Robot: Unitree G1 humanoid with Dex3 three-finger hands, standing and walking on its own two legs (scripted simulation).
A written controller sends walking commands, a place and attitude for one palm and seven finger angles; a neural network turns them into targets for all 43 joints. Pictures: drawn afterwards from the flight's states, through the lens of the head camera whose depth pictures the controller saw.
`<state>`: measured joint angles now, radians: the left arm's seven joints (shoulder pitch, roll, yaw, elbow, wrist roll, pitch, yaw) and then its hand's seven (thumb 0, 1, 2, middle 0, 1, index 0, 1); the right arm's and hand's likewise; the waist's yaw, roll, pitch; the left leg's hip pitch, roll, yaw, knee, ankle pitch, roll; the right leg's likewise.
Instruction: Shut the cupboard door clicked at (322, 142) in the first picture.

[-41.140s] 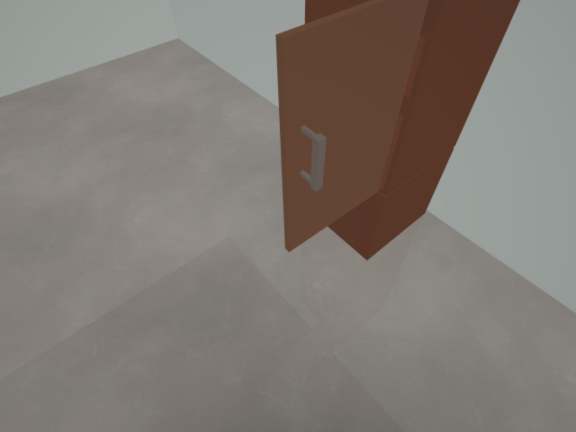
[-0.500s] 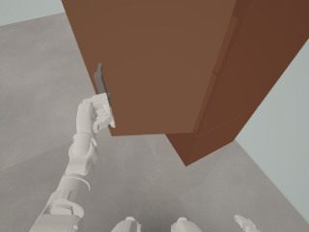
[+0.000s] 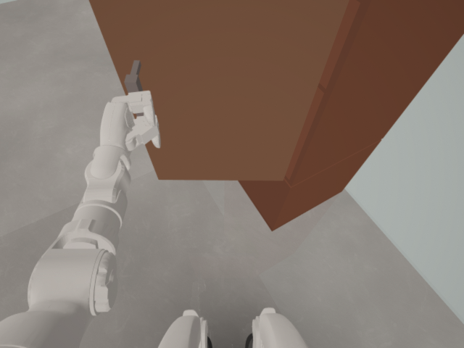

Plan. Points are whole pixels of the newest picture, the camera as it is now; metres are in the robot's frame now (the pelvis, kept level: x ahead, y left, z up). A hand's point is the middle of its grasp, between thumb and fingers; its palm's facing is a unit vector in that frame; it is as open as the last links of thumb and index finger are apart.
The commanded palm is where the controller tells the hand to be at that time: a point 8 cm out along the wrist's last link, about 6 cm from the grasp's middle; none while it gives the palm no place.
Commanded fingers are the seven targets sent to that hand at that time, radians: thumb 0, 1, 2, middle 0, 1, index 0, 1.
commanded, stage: push the door shut along its arc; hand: left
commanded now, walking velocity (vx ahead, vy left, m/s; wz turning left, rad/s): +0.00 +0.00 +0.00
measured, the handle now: (143, 100) +0.55 +0.15 +0.08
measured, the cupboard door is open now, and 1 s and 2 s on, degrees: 60 45 35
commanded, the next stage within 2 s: pull the fist back off the door in 1.30 s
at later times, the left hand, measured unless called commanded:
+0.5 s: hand (174, 106) +0.52 +0.09 +0.08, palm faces -0.23 -0.97 -0.05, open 3.1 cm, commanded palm +0.54 +0.13 +0.08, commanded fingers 0.00 0.90 0.90 -1.30 -1.50 -1.30 -1.50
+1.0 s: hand (196, 80) +0.59 +0.05 +0.08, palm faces -0.33 -0.94 -0.03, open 2.7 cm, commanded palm +0.60 +0.08 +0.08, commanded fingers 0.00 0.90 0.90 -1.30 -1.50 -1.30 -1.50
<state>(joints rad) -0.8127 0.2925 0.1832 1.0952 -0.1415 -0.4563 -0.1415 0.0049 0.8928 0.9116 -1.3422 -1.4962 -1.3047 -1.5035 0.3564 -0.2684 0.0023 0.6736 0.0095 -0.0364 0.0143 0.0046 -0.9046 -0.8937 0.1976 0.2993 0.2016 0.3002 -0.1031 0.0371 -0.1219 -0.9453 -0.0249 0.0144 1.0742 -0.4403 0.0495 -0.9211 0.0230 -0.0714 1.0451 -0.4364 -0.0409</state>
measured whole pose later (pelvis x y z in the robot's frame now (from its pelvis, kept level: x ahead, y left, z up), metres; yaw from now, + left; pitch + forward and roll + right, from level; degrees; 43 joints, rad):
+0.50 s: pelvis -0.01 +0.01 -0.02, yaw +0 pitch +23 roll -3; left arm -1.10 0.40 0.16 1.29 -0.10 -0.39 -0.22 0.01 0.90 0.90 -1.30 -1.50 -1.30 -1.50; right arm 0.39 -0.29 0.02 0.68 -0.01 -0.07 0.03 0.00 -0.90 -0.89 0.20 0.30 0.20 0.30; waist -0.19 0.05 -0.12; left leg -1.11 -0.02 0.00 1.16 -0.45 0.06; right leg -1.06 0.03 -0.09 1.10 -0.44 -0.04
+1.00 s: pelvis +0.01 +0.00 -0.03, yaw -3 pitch +28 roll -4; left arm -1.32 0.54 0.25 1.35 -0.02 -0.27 -0.31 -0.05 0.83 0.92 -1.30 -1.50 -1.30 -1.50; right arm 0.46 -0.27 0.04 0.66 -0.02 -0.03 0.03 0.00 -0.90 -0.89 0.20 0.30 0.20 0.30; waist -0.28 0.07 -0.11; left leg -1.22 0.02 0.01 1.22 -0.50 0.05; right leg -1.18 0.06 -0.08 1.15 -0.46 -0.04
